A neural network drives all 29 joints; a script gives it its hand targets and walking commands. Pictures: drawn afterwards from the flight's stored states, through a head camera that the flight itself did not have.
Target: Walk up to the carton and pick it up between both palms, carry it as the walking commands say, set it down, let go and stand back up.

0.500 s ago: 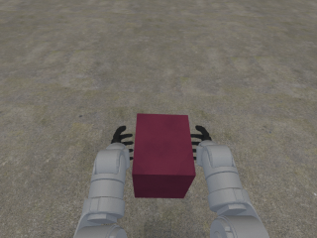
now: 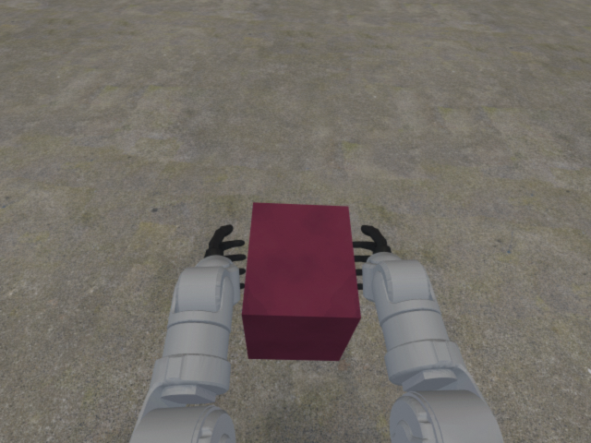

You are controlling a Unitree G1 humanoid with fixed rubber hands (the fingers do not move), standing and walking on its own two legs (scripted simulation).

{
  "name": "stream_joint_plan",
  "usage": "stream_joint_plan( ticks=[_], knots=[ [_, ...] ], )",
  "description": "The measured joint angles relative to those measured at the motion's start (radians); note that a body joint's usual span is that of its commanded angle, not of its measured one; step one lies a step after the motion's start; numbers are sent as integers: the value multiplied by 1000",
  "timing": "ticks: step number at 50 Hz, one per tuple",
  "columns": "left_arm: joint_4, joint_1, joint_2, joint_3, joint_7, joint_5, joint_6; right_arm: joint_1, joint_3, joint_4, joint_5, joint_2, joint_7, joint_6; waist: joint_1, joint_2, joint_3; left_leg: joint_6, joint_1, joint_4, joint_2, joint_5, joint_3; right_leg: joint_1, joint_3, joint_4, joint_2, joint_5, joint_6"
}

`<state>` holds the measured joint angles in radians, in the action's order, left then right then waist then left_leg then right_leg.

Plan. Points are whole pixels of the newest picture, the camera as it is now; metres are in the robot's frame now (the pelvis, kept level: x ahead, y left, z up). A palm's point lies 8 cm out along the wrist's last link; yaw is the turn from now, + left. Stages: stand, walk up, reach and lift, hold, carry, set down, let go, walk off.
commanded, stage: carry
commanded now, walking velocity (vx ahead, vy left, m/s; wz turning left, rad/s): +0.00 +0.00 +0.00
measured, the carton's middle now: (297, 284) +0.38 +0.00 -0.02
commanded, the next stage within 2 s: none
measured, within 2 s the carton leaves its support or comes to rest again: neither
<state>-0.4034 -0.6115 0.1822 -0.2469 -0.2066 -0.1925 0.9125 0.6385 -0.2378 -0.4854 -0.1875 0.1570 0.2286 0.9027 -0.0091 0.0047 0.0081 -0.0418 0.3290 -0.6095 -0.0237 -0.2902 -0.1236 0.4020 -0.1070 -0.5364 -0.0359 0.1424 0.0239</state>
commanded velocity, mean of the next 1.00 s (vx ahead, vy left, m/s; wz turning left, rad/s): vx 0.00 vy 0.00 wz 0.00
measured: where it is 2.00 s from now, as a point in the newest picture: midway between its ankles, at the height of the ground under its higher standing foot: outside the picture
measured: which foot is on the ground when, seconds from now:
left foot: down 0.00-1.00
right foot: down 0.00-1.00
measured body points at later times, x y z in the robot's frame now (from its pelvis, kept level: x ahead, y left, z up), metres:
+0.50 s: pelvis +0.00 +0.02 +0.00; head +0.01 +0.03 +0.45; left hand +0.37 +0.15 +0.07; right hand +0.37 -0.09 +0.07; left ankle +0.02 +0.09 -0.73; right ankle +0.09 -0.11 -0.73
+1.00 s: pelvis +0.00 +0.01 +0.00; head +0.02 +0.00 +0.45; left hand +0.36 +0.12 +0.06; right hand +0.37 -0.11 +0.06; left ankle +0.02 +0.09 -0.73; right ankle +0.09 -0.11 -0.73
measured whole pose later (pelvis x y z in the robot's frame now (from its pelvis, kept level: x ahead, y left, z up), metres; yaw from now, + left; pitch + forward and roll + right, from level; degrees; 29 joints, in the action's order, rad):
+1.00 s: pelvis +0.00 +0.01 +0.00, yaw +0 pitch +1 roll +0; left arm -0.40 -0.61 0.19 -0.25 -0.20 -0.20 0.89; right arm 0.67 -0.22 -0.50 -0.20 0.13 0.21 0.89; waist 0.00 -0.02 0.01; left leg -0.05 0.34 -0.61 -0.02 -0.30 -0.13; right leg 0.42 -0.09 -0.55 -0.04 0.15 0.01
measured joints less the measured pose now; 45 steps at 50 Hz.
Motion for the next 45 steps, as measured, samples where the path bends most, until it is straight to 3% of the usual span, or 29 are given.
stream_joint_plan(
  ticks=[1, 2, 4, 6, 13, 18, 29, 31, 35, 39, 45],
  knots=[
    [-26, -3, 4, -9, 5, -18, -17, 4, -10, -21, -15, 4, -6, -13, 2, 2, 7, -2, 0, 8, 3, 4, -1, 2, 1, 4, -2, -1, -1],
    [22, 12, 0, 12, -18, 14, 6, -5, 13, 20, 19, 0, 22, 10, 4, 0, 0, -3, -1, 10, 2, 4, -1, 0, 1, 8, -1, -2, -3],
    [15, -1, 10, -1, -7, -6, -5, 8, -6, 18, -6, 4, 5, 4, 3, -4, -4, -5, 3, 5, 1, -1, -2, 2, 2, 9, 0, -3, -6],
    [63, -3, -1, 24, -34, 21, 23, 10, 21, 60, 19, -3, 18, 25, 5, -1, -20, -7, 1, -3, 3, -7, -6, 3, 6, -3, -3, 3, -8],
    [32, -46, -15, 7, -12, 7, 26, 48, 25, 44, 19, -3, 38, 40, 9, 16, -19, -14, 5, -24, 1, -22, -7, 2, 6, -12, -4, 9, -16],
    [-22, -41, -9, 3, -10, -13, 24, 68, -19, -28, -22, 0, 3, 33, -3, 11, -7, -23, -6, -17, 9, -22, -13, -8, 11, -6, -11, 7, -26],
    [-44, -65, -8, -26, 1, -16, 12, 72, -72, -47, -68, 18, -27, -5, -17, -10, 3, -34, -9, -4, 23, -14, -25, 1, 35, -14, -19, 7, -37],
    [-97, -78, 6, -50, 19, -56, -29, 71, -97, -80, -99, 18, -47, -39, -20, -19, 19, -31, -1, -5, 19, -15, -20, 2, 29, -4, -15, 3, -35],
    [-79, -17, 15, -26, 24, -53, -58, 14, -53, -56, -84, 13, -47, -51, -9, -24, 31, -26, -7, -14, 17, -24, -16, -2, 24, -19, -15, 17, -32],
    [22, 48, 17, 18, 6, -1, -22, -43, 9, 31, -17, -1, -26, -17, 1, -17, 23, -27, -15, -19, 20, -28, -18, -2, 27, -38, -20, 28, -33],
    [-36, 16, 16, -6, 9, -21, -40, 19, -20, -53, -46, -7, -39, -35, 6, -21, 22, -18, -8, 11, 19, -7, -22, 11, 30, -18, -17, 13, -24]
  ],
)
